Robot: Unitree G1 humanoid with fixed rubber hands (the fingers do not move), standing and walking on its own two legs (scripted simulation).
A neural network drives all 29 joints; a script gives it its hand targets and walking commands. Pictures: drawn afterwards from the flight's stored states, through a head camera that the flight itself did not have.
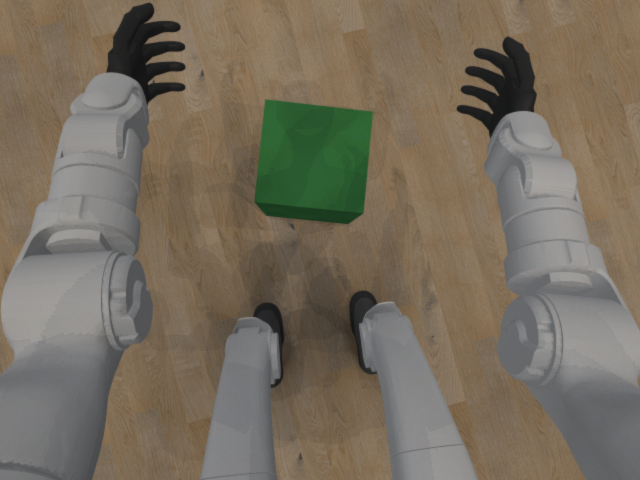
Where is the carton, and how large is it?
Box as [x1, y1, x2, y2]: [254, 99, 372, 223]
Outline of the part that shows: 265,99 254,201 266,215 348,223 363,212 372,112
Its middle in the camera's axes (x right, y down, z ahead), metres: -0.02 -0.16 +0.87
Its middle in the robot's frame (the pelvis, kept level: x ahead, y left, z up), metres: +0.53 -0.03 -0.53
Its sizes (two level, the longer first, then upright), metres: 0.210 0.200 0.250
